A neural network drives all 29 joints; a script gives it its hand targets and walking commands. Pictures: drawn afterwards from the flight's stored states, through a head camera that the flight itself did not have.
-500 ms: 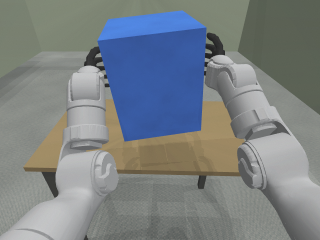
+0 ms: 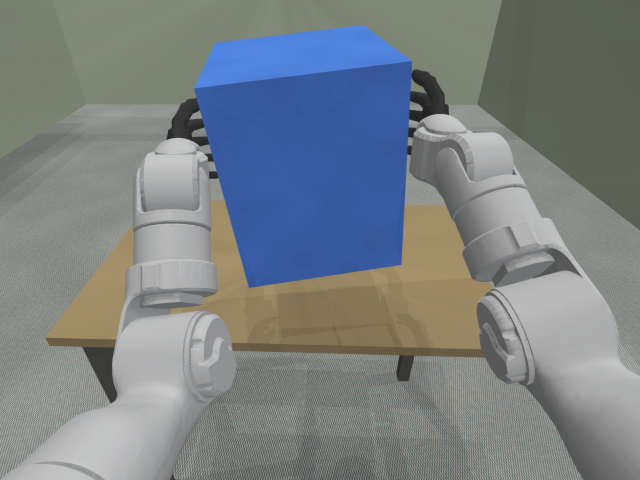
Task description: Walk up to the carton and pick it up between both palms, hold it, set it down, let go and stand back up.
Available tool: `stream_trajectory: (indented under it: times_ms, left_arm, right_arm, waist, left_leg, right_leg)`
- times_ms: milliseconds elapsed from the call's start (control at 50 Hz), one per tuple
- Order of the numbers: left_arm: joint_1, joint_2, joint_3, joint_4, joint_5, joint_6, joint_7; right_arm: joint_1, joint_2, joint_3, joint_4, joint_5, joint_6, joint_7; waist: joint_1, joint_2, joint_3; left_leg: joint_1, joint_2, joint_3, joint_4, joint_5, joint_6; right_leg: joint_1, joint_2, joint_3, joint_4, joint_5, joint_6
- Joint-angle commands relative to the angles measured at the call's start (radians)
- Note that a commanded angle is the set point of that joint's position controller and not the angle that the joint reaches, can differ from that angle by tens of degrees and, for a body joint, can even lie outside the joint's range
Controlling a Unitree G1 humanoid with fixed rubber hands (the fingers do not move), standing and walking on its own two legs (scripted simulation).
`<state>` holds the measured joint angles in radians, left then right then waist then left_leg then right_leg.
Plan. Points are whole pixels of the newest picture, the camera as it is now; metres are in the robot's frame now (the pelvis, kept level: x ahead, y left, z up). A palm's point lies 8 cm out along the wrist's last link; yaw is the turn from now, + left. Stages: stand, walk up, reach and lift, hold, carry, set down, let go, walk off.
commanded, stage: hold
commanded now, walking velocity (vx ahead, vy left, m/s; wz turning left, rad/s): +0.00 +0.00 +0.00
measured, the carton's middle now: (307, 153) +0.43 +0.01 +0.27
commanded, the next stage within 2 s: none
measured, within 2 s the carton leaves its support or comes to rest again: neither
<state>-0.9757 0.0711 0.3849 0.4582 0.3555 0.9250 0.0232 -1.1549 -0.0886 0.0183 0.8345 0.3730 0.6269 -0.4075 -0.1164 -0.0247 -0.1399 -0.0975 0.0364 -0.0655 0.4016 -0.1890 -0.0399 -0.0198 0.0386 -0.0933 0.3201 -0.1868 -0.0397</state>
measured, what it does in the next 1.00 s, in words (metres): stands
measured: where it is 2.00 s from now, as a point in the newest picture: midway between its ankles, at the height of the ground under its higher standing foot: outside the picture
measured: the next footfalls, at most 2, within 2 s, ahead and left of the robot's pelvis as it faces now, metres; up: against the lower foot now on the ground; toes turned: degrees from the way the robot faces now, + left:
none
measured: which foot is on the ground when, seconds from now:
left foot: down 0.00-1.00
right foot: down 0.00-1.00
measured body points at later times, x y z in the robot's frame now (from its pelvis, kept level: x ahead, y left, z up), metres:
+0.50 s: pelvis +0.00 +0.00 +0.00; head -0.11 +0.02 +0.44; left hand +0.38 +0.16 +0.29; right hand +0.37 -0.13 +0.32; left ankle +0.03 +0.14 -0.74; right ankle +0.00 -0.09 -0.74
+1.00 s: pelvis +0.00 +0.00 +0.00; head -0.11 +0.02 +0.44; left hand +0.38 +0.16 +0.30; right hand +0.37 -0.13 +0.33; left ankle +0.03 +0.14 -0.74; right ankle +0.00 -0.09 -0.74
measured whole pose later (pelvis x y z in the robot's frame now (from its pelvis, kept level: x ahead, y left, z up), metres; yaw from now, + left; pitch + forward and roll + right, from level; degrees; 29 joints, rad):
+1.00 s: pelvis +0.00 +0.00 +0.00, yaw +0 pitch -6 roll -1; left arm -1.01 0.07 0.39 0.51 0.35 0.91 0.03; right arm -1.19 -0.10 0.00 0.87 0.37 0.65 -0.41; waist -0.10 -0.02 -0.16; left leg -0.11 0.03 -0.07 0.39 -0.18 -0.04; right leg -0.04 0.05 -0.07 0.32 -0.18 -0.04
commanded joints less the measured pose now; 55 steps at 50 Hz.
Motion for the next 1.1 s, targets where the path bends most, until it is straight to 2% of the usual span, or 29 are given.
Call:
stream_trajectory:
  times_ms: [0, 20, 40, 80, 120, 160, 180, 220, 340, 400, 440, 500, 600, 620, 640, 680, 740, 760, 900, 920, 980, 1000, 1040, 1060, 1080]
  left_arm:
    - [-0.949, -0.563, -0.325, -0.188, -0.219, -0.117, -0.184]
    - [-0.955, -0.562, -0.325, -0.186, -0.22, -0.117, -0.185]
    - [-0.95, -0.553, -0.311, -0.16, -0.211, -0.113, -0.187]
    - [-0.957, -0.57, -0.334, -0.185, -0.221, -0.115, -0.188]
    - [-0.955, -0.575, -0.345, -0.22, -0.229, -0.117, -0.186]
    - [-0.944, -0.565, -0.335, -0.197, -0.218, -0.11, -0.189]
    - [-0.94, -0.573, -0.341, -0.211, -0.222, -0.111, -0.191]
    - [-0.951, -0.573, -0.354, -0.217, -0.234, -0.112, -0.193]
    - [-0.931, -0.558, -0.322, -0.187, -0.219, -0.107, -0.192]
    - [-0.933, -0.554, -0.321, -0.2, -0.216, -0.11, -0.196]
    - [-0.946, -0.562, -0.328, -0.202, -0.224, -0.11, -0.194]
    - [-0.972, -0.555, -0.319, -0.165, -0.221, -0.112, -0.195]
    - [-0.975, -0.563, -0.318, -0.159, -0.227, -0.119, -0.185]
    - [-0.973, -0.564, -0.314, -0.147, -0.226, -0.119, -0.185]
    - [-0.982, -0.566, -0.317, -0.16, -0.23, -0.123, -0.186]
    - [-0.975, -0.563, -0.304, -0.139, -0.22, -0.119, -0.182]
    - [-0.993, -0.558, -0.302, -0.109, -0.225, -0.124, -0.183]
    - [-0.992, -0.568, -0.308, -0.117, -0.232, -0.127, -0.182]
    - [-0.99, -0.574, -0.313, -0.141, -0.237, -0.131, -0.173]
    - [-0.979, -0.564, -0.297, -0.102, -0.233, -0.126, -0.176]
    - [-0.962, -0.564, -0.305, -0.118, -0.233, -0.128, -0.178]
    - [-0.967, -0.56, -0.298, -0.103, -0.229, -0.128, -0.177]
    - [-0.985, -0.568, -0.312, -0.149, -0.24, -0.133, -0.171]
    - [-0.994, -0.569, -0.327, -0.176, -0.247, -0.134, -0.17]
    - [-0.981, -0.569, -0.325, -0.165, -0.245, -0.133, -0.167]
  right_arm:
    - [-0.79, 0.613, 0.158, -0.3, 0.191, -0.009, 0.19]
    - [-0.801, 0.613, 0.16, -0.32, 0.193, -0.01, 0.191]
    - [-0.788, 0.608, 0.148, -0.282, 0.186, -0.003, 0.192]
    - [-0.804, 0.611, 0.152, -0.312, 0.188, -0.011, 0.193]
    - [-0.806, 0.613, 0.164, -0.34, 0.196, -0.012, 0.191]
    - [-0.789, 0.604, 0.154, -0.315, 0.189, -0.005, 0.188]
    - [-0.793, 0.606, 0.157, -0.331, 0.196, -0.009, 0.188]
    - [-0.803, 0.612, 0.161, -0.346, 0.196, -0.009, 0.186]
    - [-0.798, 0.613, 0.17, -0.35, 0.195, -0.002, 0.183]
    - [-0.785, 0.615, 0.165, -0.335, 0.195, 0.001, 0.184]
    - [-0.795, 0.608, 0.16, -0.344, 0.196, -0.001, 0.185]
    - [-0.8, 0.604, 0.132, -0.292, 0.183, 0.004, 0.193]
    - [-0.83, 0.601, 0.133, -0.312, 0.184, -0.005, 0.192]
    - [-0.83, 0.597, 0.129, -0.306, 0.181, -0.005, 0.193]
    - [-0.834, 0.606, 0.131, -0.308, 0.185, -0.005, 0.191]
    - [-0.82, 0.593, 0.121, -0.274, 0.179, 0.001, 0.194]
    - [-0.858, 0.598, 0.113, -0.273, 0.176, -0.004, 0.2]
    - [-0.845, 0.591, 0.097, -0.256, 0.169, -0.004, 0.2]
    - [-0.838, 0.589, 0.108, -0.267, 0.181, -0.006, 0.201]
    - [-0.825, 0.579, 0.099, -0.238, 0.18, 0.002, 0.198]
    - [-0.847, 0.586, 0.117, -0.292, 0.186, -0.006, 0.198]
    - [-0.842, 0.591, 0.116, -0.273, 0.185, -0.002, 0.197]
    - [-0.841, 0.603, 0.131, -0.29, 0.196, -0.003, 0.199]
    - [-0.837, 0.596, 0.129, -0.298, 0.198, -0.004, 0.198]
    - [-0.816, 0.603, 0.139, -0.287, 0.202, 0.001, 0.198]
  waist:
    - [-0.002, 0.094, -0.298]
    - [-0.005, 0.093, -0.312]
    - [-0.002, 0.091, -0.274]
    - [0.0, 0.109, -0.298]
    - [-0.003, 0.113, -0.334]
    - [-0.012, 0.097, -0.294]
    - [-0.006, 0.102, -0.301]
    - [-0.014, 0.097, -0.324]
    - [0.003, 0.074, -0.303]
    - [0.005, 0.085, -0.302]
    - [-0.001, 0.091, -0.316]
    - [0.001, 0.095, -0.27]
    - [0.004, 0.084, -0.302]
    - [-0.003, 0.093, -0.307]
    - [0.006, 0.087, -0.314]
    - [0.002, 0.101, -0.291]
    - [0.014, 0.085, -0.294]
    - [0.004, 0.099, -0.299]
    - [0.005, 0.107, -0.339]
    - [-0.003, 0.104, -0.295]
    - [0.006, 0.094, -0.329]
    - [0.007, 0.089, -0.316]
    - [0.012, 0.095, -0.343]
    - [0.002, 0.111, -0.358]
    - [0.003, 0.106, -0.35]
  left_leg:
    - [0.043, -0.078, 0.033, -0.044, 0.231, -0.033]
    - [0.042, -0.079, 0.034, -0.046, 0.218, -0.03]
    - [0.036, -0.077, 0.037, -0.056, 0.19, -0.027]
    - [0.041, -0.076, 0.035, -0.052, 0.212, -0.031]
    - [0.061, -0.079, 0.032, -0.041, 0.256, -0.035]
    - [0.062, -0.079, 0.033, -0.044, 0.235, -0.035]
    - [0.057, -0.079, 0.03, -0.042, 0.245, -0.035]
    - [0.063, -0.078, 0.029, -0.041, 0.24, -0.035]
    - [0.055, -0.082, 0.035, -0.046, 0.22, -0.026]
    - [0.056, -0.079, 0.036, -0.049, 0.224, -0.029]
    - [0.065, -0.078, 0.035, -0.045, 0.237, -0.034]
    - [0.046, -0.073, 0.037, -0.061, 0.177, -0.03]
    - [0.042, -0.075, 0.034, -0.054, 0.19, -0.027]
    - [0.046, -0.075, 0.034, -0.056, 0.177, -0.027]
    - [0.043, -0.076, 0.033, -0.057, 0.171, -0.023]
    - [0.032, -0.071, 0.035, -0.064, 0.156, -0.025]
    - [0.02, -0.069, 0.038, -0.073, 0.122, -0.021]
    - [0.024, -0.069, 0.036, -0.073, 0.117, -0.024]
    - [0.03, -0.071, 0.032, -0.058, 0.18, -0.027]
    - [0.019, -0.072, 0.033, -0.061, 0.166, -0.028]
    - [0.028, -0.071, 0.033, -0.058, 0.177, -0.026]
    - [0.022, -0.069, 0.035, -0.061, 0.173, -0.023]
    - [0.034, -0.073, 0.031, -0.049, 0.205, -0.028]
    - [0.05, -0.071, 0.027, -0.044, 0.223, -0.031]
    - [0.048, -0.07, 0.028, -0.04, 0.231, -0.034]
  right_leg:
    - [0.107, 0.02, 0.066, -0.033, 0.252, 0.108]
    - [0.112, 0.018, 0.067, -0.036, 0.241, 0.108]
    - [0.096, 0.017, 0.066, -0.041, 0.214, 0.106]
    - [0.098, 0.02, 0.067, -0.039, 0.215, 0.103]
    - [0.113, 0.025, 0.067, -0.03, 0.267, 0.104]
    - [0.096, 0.023, 0.07, -0.038, 0.248, 0.105]
    - [0.099, 0.02, 0.069, -0.035, 0.261, 0.105]
    - [0.103, 0.016, 0.071, -0.035, 0.269, 0.108]
    - [0.103, 0.016, 0.075, -0.037, 0.274, 0.113]
    - [0.104, 0.011, 0.081, -0.032, 0.283, 0.11]
    - [0.094, 0.017, 0.077, -0.034, 0.269, 0.108]
    - [0.063, 0.012, 0.076, -0.048, 0.188, 0.101]
    - [0.074, 0.016, 0.077, -0.043, 0.221, 0.105]
    - [0.078, 0.012, 0.081, -0.048, 0.2, 0.103]
    - [0.075, 0.009, 0.084, -0.048, 0.209, 0.105]
    - [0.062, 0.009, 0.081, -0.051, 0.176, 0.101]
    - [0.056, 0.011, 0.081, -0.057, 0.131, 0.097]
    - [0.05, 0.006, 0.083, -0.058, 0.132, 0.096]
    - [0.079, 0.016, 0.078, -0.043, 0.195, 0.099]
    - [0.073, 0.015, 0.079, -0.05, 0.188, 0.098]
    - [0.079, 0.015, 0.08, -0.049, 0.204, 0.098]
    - [0.077, 0.014, 0.079, -0.049, 0.2, 0.101]
    - [0.081, 0.018, 0.082, -0.04, 0.224, 0.1]
    - [0.077, 0.02, 0.079, -0.039, 0.232, 0.102]
    - [0.077, 0.021, 0.078, -0.041, 0.237, 0.1]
